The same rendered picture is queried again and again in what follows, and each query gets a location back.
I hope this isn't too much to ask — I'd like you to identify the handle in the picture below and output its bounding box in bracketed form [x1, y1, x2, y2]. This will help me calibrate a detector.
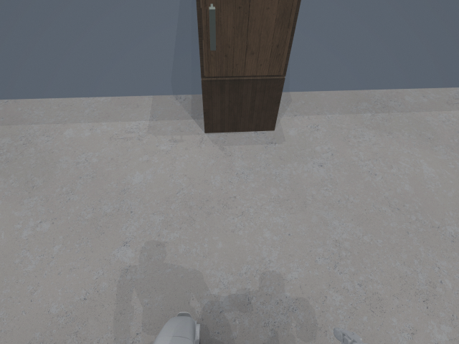
[209, 4, 216, 51]

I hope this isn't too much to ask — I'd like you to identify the right robot hand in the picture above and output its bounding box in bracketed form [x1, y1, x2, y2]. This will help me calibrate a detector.
[333, 328, 368, 344]

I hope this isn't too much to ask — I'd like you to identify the left robot thigh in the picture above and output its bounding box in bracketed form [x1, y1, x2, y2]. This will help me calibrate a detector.
[153, 316, 200, 344]

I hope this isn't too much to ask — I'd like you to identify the left robot shin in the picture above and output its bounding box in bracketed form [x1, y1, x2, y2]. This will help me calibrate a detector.
[177, 312, 192, 318]

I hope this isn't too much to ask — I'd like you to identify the cupboard door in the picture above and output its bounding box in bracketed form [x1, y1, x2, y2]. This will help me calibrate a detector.
[202, 0, 298, 77]

